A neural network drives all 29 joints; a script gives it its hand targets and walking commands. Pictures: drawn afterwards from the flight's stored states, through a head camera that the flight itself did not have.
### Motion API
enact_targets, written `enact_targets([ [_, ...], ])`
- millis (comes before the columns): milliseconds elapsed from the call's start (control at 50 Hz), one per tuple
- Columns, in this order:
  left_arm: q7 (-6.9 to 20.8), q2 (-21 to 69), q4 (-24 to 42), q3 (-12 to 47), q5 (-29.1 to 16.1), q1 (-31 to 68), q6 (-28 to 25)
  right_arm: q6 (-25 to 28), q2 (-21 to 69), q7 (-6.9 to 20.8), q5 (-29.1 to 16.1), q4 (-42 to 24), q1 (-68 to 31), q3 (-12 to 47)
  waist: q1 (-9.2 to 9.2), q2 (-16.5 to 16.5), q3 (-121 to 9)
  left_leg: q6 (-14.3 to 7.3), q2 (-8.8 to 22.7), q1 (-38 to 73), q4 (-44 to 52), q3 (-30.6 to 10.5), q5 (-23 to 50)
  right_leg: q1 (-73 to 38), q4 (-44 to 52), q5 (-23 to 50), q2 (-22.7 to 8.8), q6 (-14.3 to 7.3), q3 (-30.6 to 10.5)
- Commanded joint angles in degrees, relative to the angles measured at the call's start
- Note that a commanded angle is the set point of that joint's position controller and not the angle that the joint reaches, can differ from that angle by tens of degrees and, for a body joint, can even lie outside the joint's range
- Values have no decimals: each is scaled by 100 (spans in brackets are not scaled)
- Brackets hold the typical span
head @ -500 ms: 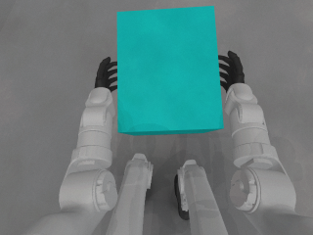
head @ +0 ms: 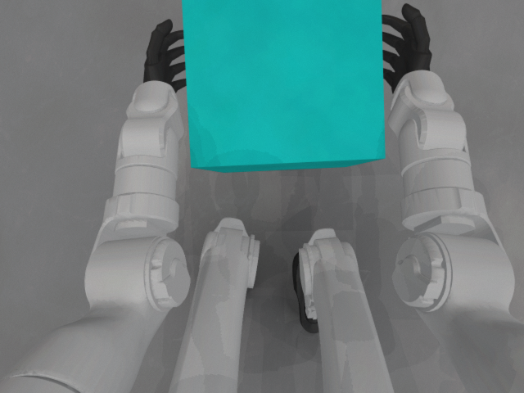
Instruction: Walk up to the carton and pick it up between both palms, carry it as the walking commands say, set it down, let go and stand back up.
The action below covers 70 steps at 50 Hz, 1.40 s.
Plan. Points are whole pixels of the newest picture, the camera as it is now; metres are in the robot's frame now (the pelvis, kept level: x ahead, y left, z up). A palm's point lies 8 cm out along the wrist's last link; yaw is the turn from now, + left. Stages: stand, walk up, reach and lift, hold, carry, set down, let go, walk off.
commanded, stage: set down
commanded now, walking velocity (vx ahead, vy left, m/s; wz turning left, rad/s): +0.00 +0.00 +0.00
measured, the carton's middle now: (281, 72) +0.55 +0.04 -0.16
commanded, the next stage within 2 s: none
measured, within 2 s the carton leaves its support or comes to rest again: rests again in 1.66 s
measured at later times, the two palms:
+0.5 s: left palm (173, 88) +0.52 +0.21 -0.20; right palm (373, 85) +0.55 -0.11 -0.18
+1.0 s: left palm (186, 90) +0.54 +0.20 -0.27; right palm (360, 88) +0.57 -0.12 -0.26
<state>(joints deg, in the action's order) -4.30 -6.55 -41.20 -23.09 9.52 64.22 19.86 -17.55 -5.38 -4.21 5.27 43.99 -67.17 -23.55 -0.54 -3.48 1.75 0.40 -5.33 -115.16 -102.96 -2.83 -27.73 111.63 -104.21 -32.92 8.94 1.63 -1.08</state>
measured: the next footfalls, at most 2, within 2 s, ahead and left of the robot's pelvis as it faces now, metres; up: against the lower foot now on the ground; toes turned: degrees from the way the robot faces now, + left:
none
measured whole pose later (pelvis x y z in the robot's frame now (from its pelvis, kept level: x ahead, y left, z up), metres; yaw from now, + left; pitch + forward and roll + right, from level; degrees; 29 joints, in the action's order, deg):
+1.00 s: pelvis -0.01 +0.00 -0.10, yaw -1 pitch +32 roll -1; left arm -7.1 -18.6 -54.0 -14.8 -3.0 87.7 17.0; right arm -16.3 -16.2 -8.3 -3.3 53.4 -89.7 -13.3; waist -2.8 -1.9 30.0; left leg -0.8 -3.7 -123.6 -124.3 0.3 -32.3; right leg 120.2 -126.1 -37.8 9.9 2.5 0.0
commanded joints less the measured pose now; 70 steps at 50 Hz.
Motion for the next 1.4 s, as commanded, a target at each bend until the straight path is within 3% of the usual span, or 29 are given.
enact_targets([
  [0,1308,5383,896,3113,-978,4582,-246,108,5817,1400,-944,-555,-4179,2694,-249,770,-8252,49,-130,5113,642,225,1972,-2046,608,1533,179,-77,342],
  [80,1395,5147,850,3132,-1216,4977,-151,-2,5572,1270,-1004,-846,-4601,2986,-6,427,-8807,69,-156,4692,410,492,1662,-2737,533,1467,133,24,337],
  [120,1363,4793,1191,3343,-1433,5312,-130,-43,5364,1167,-1232,-1463,-5013,3295,-106,477,-9867,74,-104,5136,279,474,1608,-3297,256,1647,110,-11,450],
  [140,1334,4623,1208,3236,-1478,5378,-97,-104,5426,1136,-1526,-1673,-5412,3586,-514,460,-10073,-31,-87,5274,97,615,1801,-3581,314,1535,37,-52,233],
  [200,1361,4085,1448,3382,-1603,5985,-41,-321,5352,1067,-1504,-1317,-5023,3666,-329,102,-9874,33,-4,5001,10,773,2202,-4065,158,2103,76,-23,410],
  [260,1321,4285,1722,3761,-2030,6116,64,-248,5070,997,-1723,-1973,-5529,3777,-108,239,-10556,6,-101,5796,-126,505,2705,-4062,-39,2420,84,-35,558],
  [280,1304,4178,1933,3774,-1946,6258,98,-259,4927,966,-1865,-2184,-5805,3850,-390,591,-10525,60,-81,5881,-203,675,2734,-3945,-52,2271,33,-80,491],
  [340,1287,4465,1127,3474,-1901,5814,50,-175,5069,997,-1883,-1986,-6066,3846,-497,381,-9815,-89,-40,5394,-207,525,2364,-3459,-131,1879,-18,-96,421],
  [360,1310,4433,1150,3533,-2056,6159,-9,-230,5244,993,-1661,-1185,-5484,3637,-207,33,-9480,-108,-53,4949,-242,497,2173,-3394,-57,1811,-41,-120,455],
  [420,1359,4808,1014,3416,-1904,6088,-116,-113,4953,1169,-1508,-837,-5385,3122,-24,689,-8491,6,-4,4843,-264,418,2008,-2323,-231,1606,14,-202,527],
  [460,1331,4354,942,3349,-1952,6527,-265,44,4830,1094,-1626,-978,-5892,3148,-194,679,-8424,-42,-2,4676,-483,473,2144,-2504,-376,1714,-31,-239,445],
  [520,1450,4418,208,3151,-1789,6159,-282,-46,4998,1203,-1167,185,-5205,2635,159,402,-7399,-48,27,4128,-460,434,1485,-2195,-355,1270,-37,-207,553],
  [560,1526,4405,100,2881,-1655,6202,-312,-29,4978,1279,-1059,350,-5178,2368,22,514,-6703,-67,65,3993,-481,411,1280,-1854,-433,992,-19,-251,456],
  [580,1520,4431,286,2803,-1622,6246,-345,51,5075,1321,-1378,-173,-5688,2651,-419,622,-7236,-108,40,4105,-592,520,1434,-2039,-497,1142,-10,-232,352],
  [600,1508,4332,187,2895,-1719,6334,-336,47,4943,1325,-1258,-22,-5595,2490,-105,634,-7007,-82,77,4135,-534,318,1566,-1772,-626,1264,14,-256,496],
  [700,1389,4010,1066,3293,-2166,7011,-470,94,4860,1224,-1554,-720,-6087,3023,-35,215,-8535,-117,41,4670,-1021,431,2609,-2547,-895,2055,-24,-179,538],
  [800,1351,4139,239,3181,-2065,6675,-356,117,4507,1154,-1554,-36,-5903,2929,-222,776,-7046,-86,63,4197,-1065,469,1873,-1715,-885,1211,-44,-305,439],
  [920,1458,3715,-204,2725,-1890,6121,-571,229,4664,1241,-1559,204,-5720,3031,-569,-61,-5738,-197,63,3008,-1348,487,2179,-1785,-1139,1844,-42,-191,340],
  [980,1525,3810,233,2861,-2272,6341,-730,406,4475,1214,-1655,-241,-5729,3081,-344,-79,-6710,-219,71,3870,-1464,295,2981,-1768,-1439,2298,11,-194,502],
  [1000,1469,3466,266,2801,-2164,6426,-710,395,4628,1148,-1885,-29,-5832,3162,-750,176,-6706,-249,84,3835,-1547,445,2863,-1875,-1370,2162,-7,-208,319],
  [1020,1506,3607,389,2959,-2375,6565,-689,393,4492,1095,-1814,-243,-5955,3219,-405,-114,-6941,-210,90,3555,-1578,377,2882,-2393,-1449,2565,-54,-231,318],
  [1100,1379,3416,638,3213,-2562,6736,-708,450,4452,950,-2029,-569,-6124,3513,-372,-73,-7456,-249,51,4347,-1686,251,3276,-2285,-1519,2573,-45,-238,384],
  [1180,1450,3475,280,2940,-2243,6256,-785,537,4640,986,-2031,-285,-5889,3373,-776,39,-6399,-223,89,3516,-1575,428,2797,-2199,-1500,2412,-4,-220,294],
  [1200,1473,3430,180,2988,-2290,6428,-811,511,4413,983,-1951,-58,-5824,3325,-563,92,-6327,-176,85,3381,-1659,502,2697,-2151,-1474,2395,14,-222,295],
  [1220,1477,3144,154,2930,-2265,6415,-774,437,4773,1003,-2093,133,-5888,3358,-803,-19,-6163,-261,132,3499,-1635,404,2733,-1954,-1565,2234,-9,-248,336],
  [1260,1542,3503,-9,2900,-2272,6106,-715,581,4453,1010,-2141,-359,-6246,3336,-757,246,-6243,-257,100,3611,-1664,406,2730,-2118,-1530,2332,-2,-247,241],
  [1280,1569,3374,73,2962,-2401,6318,-783,501,4687,1003,-2028,213,-5842,3262,-548,-153,-6158,-264,54,3252,-1627,492,2460,-2316,-1488,2282,0,-238,360],
  [1340,1700,3422,-615,2785,-2163,6096,-729,529,4562,988,-1934,355,-5915,3181,-719,-37,-5358,-238,128,2518,-1661,589,1826,-2321,-1405,1976,-59,-268,169],
  [1380,1673,3162,443,2859,-2341,6675,-880,554,4658,982,-1987,24,-5969,3107,-772,78,-5845,-250,89,2835,-1749,556,2334,-2383,-1490,2360,10,-273,53],
])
